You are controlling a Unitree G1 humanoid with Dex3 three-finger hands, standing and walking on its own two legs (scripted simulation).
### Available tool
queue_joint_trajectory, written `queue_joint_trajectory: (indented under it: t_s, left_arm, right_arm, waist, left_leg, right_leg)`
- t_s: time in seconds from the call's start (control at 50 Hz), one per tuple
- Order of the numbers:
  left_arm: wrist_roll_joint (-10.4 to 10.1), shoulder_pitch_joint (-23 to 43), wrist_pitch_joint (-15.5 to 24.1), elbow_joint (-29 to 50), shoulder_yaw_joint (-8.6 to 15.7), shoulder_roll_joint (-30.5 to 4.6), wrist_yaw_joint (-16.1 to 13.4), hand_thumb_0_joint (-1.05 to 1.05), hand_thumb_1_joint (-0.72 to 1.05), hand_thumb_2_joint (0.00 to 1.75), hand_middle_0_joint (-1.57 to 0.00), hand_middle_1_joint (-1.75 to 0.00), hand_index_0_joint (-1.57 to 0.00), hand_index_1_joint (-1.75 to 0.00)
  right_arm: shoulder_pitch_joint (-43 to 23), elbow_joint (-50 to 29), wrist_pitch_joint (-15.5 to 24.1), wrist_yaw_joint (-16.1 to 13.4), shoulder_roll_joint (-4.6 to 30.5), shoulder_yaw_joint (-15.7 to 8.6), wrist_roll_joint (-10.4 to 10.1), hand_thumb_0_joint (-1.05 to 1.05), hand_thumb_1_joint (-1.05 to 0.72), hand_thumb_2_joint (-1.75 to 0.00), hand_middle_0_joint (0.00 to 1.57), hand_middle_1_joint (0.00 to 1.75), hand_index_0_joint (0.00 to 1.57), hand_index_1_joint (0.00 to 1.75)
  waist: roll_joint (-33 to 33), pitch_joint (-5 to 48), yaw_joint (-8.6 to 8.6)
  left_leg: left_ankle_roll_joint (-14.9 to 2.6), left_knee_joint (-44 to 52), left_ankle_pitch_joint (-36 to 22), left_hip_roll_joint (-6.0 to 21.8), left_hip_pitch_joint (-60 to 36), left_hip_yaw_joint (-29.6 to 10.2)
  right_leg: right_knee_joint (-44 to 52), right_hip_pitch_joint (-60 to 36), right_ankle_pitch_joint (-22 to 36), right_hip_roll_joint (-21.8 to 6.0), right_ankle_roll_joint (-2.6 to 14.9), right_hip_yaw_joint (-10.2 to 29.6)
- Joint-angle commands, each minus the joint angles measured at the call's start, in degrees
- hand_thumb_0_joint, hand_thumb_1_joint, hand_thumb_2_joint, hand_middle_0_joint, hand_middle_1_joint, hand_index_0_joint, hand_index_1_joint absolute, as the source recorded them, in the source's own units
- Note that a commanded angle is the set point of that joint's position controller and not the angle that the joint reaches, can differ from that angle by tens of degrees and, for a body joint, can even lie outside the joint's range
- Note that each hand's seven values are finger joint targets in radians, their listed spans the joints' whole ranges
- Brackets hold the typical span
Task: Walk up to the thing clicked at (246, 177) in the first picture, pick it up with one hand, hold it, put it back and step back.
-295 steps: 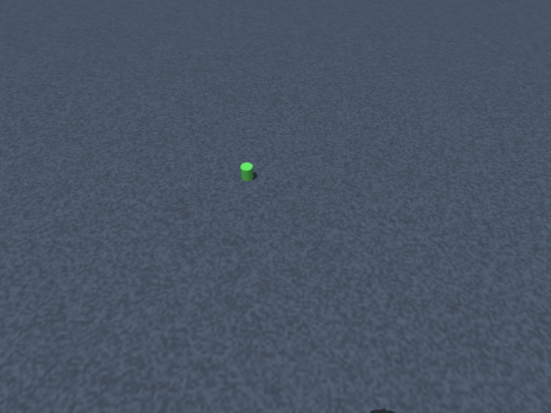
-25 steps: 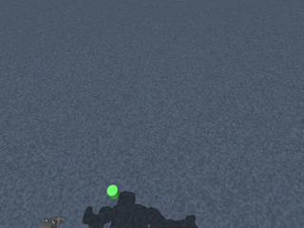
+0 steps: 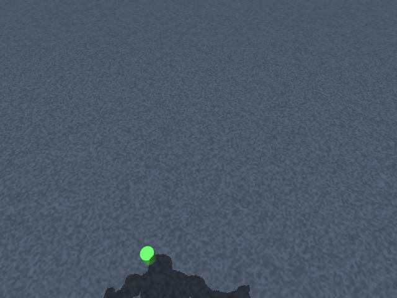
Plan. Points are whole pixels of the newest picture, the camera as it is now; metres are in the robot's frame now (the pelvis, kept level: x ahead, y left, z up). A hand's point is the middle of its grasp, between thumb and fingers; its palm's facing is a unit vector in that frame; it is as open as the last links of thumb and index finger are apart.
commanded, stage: walk up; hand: left
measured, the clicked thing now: (148, 255) +0.42 +0.25 -0.74
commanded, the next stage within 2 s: stand in 0.62 s
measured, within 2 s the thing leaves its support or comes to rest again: neither
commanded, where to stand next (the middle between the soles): +0.04 +0.02 m, yaw +0 degrees
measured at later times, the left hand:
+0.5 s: hand out of the picture +0.10 +0.24 -0.16, palm faces -0.01 -0.94 -0.33, open 7.4 cm
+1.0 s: hand out of the picture +0.11 +0.24 -0.15, palm faces -0.02 -0.94 -0.34, open 7.4 cm
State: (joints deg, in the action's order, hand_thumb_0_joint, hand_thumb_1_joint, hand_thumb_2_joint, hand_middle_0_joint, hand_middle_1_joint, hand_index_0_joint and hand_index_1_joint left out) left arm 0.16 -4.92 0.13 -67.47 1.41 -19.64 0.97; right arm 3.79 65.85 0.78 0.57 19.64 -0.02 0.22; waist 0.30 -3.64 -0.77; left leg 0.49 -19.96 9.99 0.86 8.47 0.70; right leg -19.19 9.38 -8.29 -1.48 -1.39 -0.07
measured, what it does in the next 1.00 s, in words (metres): stands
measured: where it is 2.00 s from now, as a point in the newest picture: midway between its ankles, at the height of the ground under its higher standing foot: outside the picture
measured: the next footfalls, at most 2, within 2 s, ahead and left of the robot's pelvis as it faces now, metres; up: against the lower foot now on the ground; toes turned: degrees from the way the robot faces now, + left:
none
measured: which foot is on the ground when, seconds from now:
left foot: down 0.00-1.00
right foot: down 0.00-1.00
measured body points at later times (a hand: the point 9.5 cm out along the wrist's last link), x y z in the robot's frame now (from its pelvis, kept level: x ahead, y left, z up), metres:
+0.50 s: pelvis +0.01 +0.00 +0.00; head +0.03 -0.01 +0.45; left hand +0.10 +0.29 -0.13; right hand +0.10 -0.30 -0.13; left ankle +0.01 +0.12 -0.75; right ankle +0.02 -0.13 -0.75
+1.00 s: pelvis +0.03 -0.01 +0.00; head +0.04 -0.01 +0.45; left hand +0.11 +0.29 -0.13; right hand +0.10 -0.31 -0.13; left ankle +0.01 +0.12 -0.75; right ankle +0.02 -0.13 -0.75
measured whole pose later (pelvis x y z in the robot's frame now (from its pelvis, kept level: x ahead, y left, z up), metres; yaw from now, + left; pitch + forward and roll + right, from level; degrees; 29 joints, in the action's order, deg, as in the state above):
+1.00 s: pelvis +0.03 -0.01 +0.00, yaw +0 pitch -1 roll +0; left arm 0.5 -5.3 0.8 -65.4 0.4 -19.8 0.4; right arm 5.6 66.0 0.8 0.3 20.2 -0.2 0.7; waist 0.4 -2.3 0.2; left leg 1.5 -17.5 10.9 1.7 5.3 0.6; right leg -18.5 7.1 -10.2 -0.7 -0.5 -0.3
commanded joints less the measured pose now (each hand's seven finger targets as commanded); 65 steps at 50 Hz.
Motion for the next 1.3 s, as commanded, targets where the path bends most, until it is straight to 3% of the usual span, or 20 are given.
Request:
queue_joint_trajectory:
  t_s: [0.0,0.22,0.58,0.6,0.64,0.86,1.22,1.28]
  left_arm:
    - [-0.05,3.74,1.57,4.0,1.7,-11.73,-0.99,0.0,0.9,0.9,-0.2,-0.3,-0.2,-0.3]
    - [0.08,3.21,1.51,4.18,1.57,-11.83,-1.31,0.0,0.9,0.9,-0.2,-0.3,-0.2,-0.3]
    - [0.09,3.16,1.24,5.28,1.89,-11.77,-1.28,0.0,0.9,0.9,-0.2,-0.3,-0.2,-0.3]
    - [0.27,2.62,1.25,5.0,1.6,-11.9,-1.24,0.0,0.9,0.9,-0.2,-0.3,-0.2,-0.3]
    - [0.44,2.95,1.26,5.32,1.52,-11.9,-1.15,0.0,0.9,0.9,-0.2,-0.3,-0.2,-0.3]
    - [0.31,1.91,1.84,5.7,1.05,-12.25,-1.36,0.0,0.9,0.9,-0.2,-0.3,-0.2,-0.3]
    - [0.25,1.73,1.89,6.1,0.95,-12.59,-1.63,0.0,0.9,0.9,-0.2,-0.3,-0.2,-0.3]
    - [0.35,1.38,1.83,6.13,0.98,-12.74,-1.63,0.0,0.9,0.9,-0.2,-0.3,-0.2,-0.3]
  right_arm:
    - [-2.66,-3.61,0.91,-0.57,12.39,-2.65,-0.33,0.0,-0.9,-0.9,0.2,0.3,0.2,0.3]
    - [-4.23,-3.78,0.24,-0.46,11.94,-2.55,-0.21,0.0,-0.9,-0.9,0.2,0.3,0.2,0.3]
    - [-2.86,-3.86,0.58,-0.54,12.02,-2.6,-0.11,0.0,-0.9,-0.9,0.2,0.3,0.2,0.3]
    - [-2.44,-3.53,0.79,-0.66,11.98,-2.46,0.53,0.0,-0.9,-0.9,0.2,0.3,0.2,0.3]
    - [-2.59,-3.4,0.99,-0.7,12.46,-2.55,0.71,0.0,-0.9,-0.9,0.2,0.3,0.2,0.3]
    - [-1.03,-3.17,1.23,-0.79,12.4,-2.6,0.52,0.0,-0.9,-0.9,0.2,0.3,0.2,0.3]
    - [-0.6,-3.75,0.76,-0.9,12.49,-2.39,0.44,0.0,-0.9,-0.9,0.2,0.3,0.2,0.3]
    - [-1.12,-3.98,0.78,-0.95,12.59,-2.5,0.37,0.0,-0.9,-0.9,0.2,0.3,0.2,0.3]
  waist:
    - [-0.43,7.58,1.09]
    - [-0.56,5.52,0.72]
    - [-0.48,6.99,0.54]
    - [-0.43,7.84,0.7]
    - [-0.11,6.23,0.52]
    - [-0.22,6.43,1.04]
    - [-0.17,5.73,1.25]
    - [-0.09,6.11,0.96]
  left_leg:
    - [-1.31,3.15,-6.17,6.86,-2.62,-5.37]
    - [-1.19,3.65,-4.79,6.48,-2.45,-4.97]
    - [-1.17,4.42,-6.99,6.8,-3.15,-4.46]
    - [-0.84,5.98,-2.99,6.99,-2.5,-5.07]
    - [-0.86,6.3,-1.28,6.8,-1.87,-5.07]
    - [-0.57,4.6,-10.03,7.31,-4.04,-4.83]
    - [-0.51,4.69,-8.16,6.98,-3.99,-4.24]
    - [-0.53,4.37,-10.63,7.31,-4.66,-4.54]
  right_leg:
    - [2.54,-2.49,5.79,-5.87,1.68,4.83]
    - [3.63,-1.33,5.41,-5.82,1.4,5.15]
    - [2.05,-3.22,8.18,-5.61,1.86,5.26]
    - [2.59,-3.96,2.5,-5.6,2.03,4.8]
    - [3.03,-2.68,0.51,-5.62,2.25,5.2]
    - [2.38,-3.52,8.62,-6.06,2.29,4.65]
    - [3.59,-3.85,8.67,-6.07,2.18,4.8]
    - [2.98,-3.92,9.99,-5.81,2.32,4.23]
